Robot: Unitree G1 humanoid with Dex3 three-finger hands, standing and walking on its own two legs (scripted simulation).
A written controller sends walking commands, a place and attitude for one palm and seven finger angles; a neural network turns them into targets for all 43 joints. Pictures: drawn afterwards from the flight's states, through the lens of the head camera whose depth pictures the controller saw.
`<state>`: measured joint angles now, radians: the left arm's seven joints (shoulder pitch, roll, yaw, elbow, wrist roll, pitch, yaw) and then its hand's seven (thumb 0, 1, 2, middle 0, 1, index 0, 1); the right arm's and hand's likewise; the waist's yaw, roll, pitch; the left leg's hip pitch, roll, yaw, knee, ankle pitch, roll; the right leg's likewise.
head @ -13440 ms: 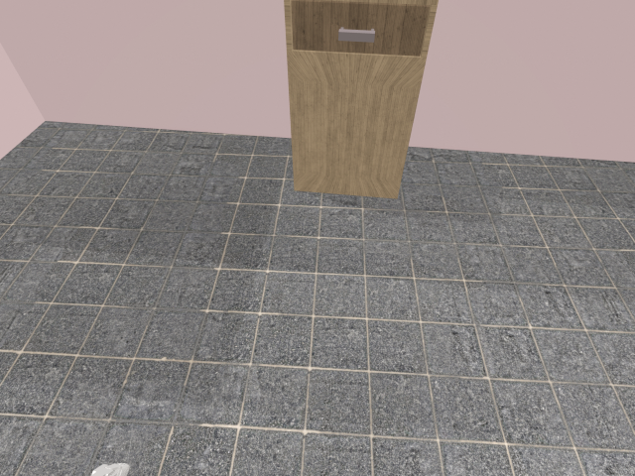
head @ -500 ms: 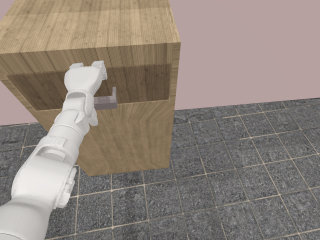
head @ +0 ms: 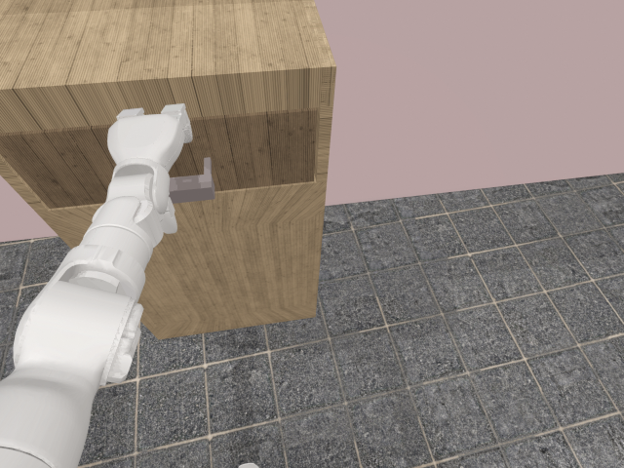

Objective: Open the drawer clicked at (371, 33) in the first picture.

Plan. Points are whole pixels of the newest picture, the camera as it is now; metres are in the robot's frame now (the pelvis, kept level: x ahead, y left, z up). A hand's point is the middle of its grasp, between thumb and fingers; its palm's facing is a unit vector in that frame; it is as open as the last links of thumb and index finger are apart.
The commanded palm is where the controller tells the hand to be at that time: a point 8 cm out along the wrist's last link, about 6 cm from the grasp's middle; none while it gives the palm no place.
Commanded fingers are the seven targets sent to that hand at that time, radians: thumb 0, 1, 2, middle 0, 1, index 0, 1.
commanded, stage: move the hooked fingers above the handle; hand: left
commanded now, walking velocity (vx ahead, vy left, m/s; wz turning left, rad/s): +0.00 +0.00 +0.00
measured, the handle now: (173, 178) +0.55 +0.17 +0.02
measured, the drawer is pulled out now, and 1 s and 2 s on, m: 0.00 0.00 0.00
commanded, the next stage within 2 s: lower the fingers behind the handle in 0.28 s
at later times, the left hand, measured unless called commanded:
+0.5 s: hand (163, 169) +0.51 +0.16 +0.08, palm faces -0.01 -0.04 -1.00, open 13.6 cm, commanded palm +0.51 +0.17 +0.12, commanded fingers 0.00 -0.50 0.30 -0.30 -1.20 -0.30 -1.20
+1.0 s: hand (165, 171) +0.51 +0.16 +0.07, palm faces +0.02 -0.03 -1.00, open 13.6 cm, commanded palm +0.52 +0.17 +0.09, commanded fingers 0.00 -0.50 0.30 -0.30 -1.20 -0.30 -1.20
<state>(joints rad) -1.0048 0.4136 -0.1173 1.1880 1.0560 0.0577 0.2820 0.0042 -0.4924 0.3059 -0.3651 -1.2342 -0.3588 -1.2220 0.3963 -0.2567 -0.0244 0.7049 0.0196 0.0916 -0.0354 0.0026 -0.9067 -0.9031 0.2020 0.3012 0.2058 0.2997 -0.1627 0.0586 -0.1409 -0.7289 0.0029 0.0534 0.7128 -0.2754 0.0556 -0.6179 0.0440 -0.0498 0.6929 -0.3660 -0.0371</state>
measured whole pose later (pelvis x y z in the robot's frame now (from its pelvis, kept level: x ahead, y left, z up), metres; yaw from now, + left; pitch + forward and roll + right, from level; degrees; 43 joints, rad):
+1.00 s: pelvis -0.02 +0.00 -0.02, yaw +0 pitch +19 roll -2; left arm -1.11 0.42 -0.14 1.27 1.06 0.11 0.31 0.00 -0.49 0.31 -0.35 -1.23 -0.32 -1.30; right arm 0.39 -0.26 -0.01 0.69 0.02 0.10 -0.04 0.00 -0.91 -0.90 0.20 0.30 0.21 0.30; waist -0.19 0.05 -0.16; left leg -0.86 0.01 0.03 0.82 -0.29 0.05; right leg -0.74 0.05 -0.07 0.79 -0.38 -0.04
